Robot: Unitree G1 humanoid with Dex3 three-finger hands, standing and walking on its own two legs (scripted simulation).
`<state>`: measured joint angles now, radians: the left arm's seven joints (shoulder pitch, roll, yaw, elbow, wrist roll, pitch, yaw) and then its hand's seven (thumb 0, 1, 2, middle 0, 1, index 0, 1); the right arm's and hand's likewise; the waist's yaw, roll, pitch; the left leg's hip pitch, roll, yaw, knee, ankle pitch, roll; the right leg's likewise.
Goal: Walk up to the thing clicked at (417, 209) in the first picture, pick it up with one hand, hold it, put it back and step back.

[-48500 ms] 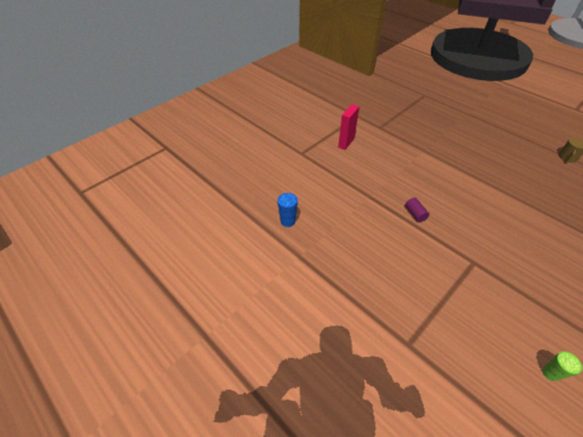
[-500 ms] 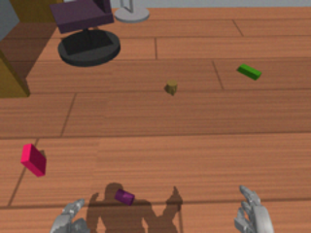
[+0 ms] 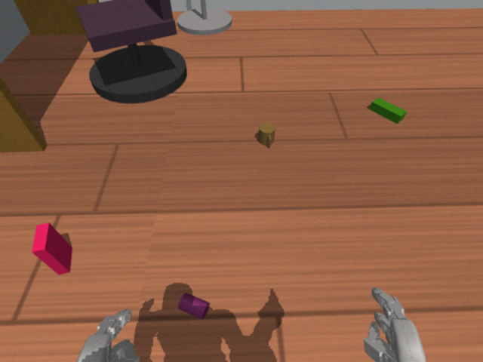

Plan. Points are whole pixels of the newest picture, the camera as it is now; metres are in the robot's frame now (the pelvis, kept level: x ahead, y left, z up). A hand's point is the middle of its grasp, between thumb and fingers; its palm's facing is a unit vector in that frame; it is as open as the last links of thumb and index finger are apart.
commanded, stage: stand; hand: left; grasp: from above
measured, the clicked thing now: (194, 305) +0.44 +0.18 -0.68
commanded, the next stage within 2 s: none
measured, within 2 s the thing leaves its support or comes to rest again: neither
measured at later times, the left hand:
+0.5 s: hand out of the picture +0.07 +0.24 -0.11, palm faces +0.06 -0.95 -0.32, open 7.4 cm
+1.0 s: hand out of the picture +0.02 +0.24 -0.10, palm faces +0.06 -0.94 -0.33, open 7.4 cm
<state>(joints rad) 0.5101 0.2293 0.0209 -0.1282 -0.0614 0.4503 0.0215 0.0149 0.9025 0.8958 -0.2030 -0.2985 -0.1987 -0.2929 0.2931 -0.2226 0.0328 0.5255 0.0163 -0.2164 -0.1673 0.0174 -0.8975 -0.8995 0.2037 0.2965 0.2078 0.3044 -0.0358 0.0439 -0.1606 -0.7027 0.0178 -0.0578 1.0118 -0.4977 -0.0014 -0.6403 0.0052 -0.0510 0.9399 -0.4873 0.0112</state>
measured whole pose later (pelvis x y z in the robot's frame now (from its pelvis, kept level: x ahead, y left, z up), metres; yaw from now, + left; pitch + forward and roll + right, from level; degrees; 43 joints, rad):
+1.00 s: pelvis -0.02 +0.00 +0.06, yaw +1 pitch -4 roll +0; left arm 0.18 0.29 0.03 1.13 0.03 0.00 0.03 0.01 0.90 0.90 -0.21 -0.30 -0.20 -0.30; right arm 0.16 -0.29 -0.03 1.12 -0.02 0.00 -0.01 0.01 -0.90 -0.90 0.20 0.30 0.21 0.30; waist 0.02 0.01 0.05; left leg -0.13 -0.02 -0.04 0.38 -0.18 0.01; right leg -0.09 -0.04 -0.04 0.36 -0.20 0.03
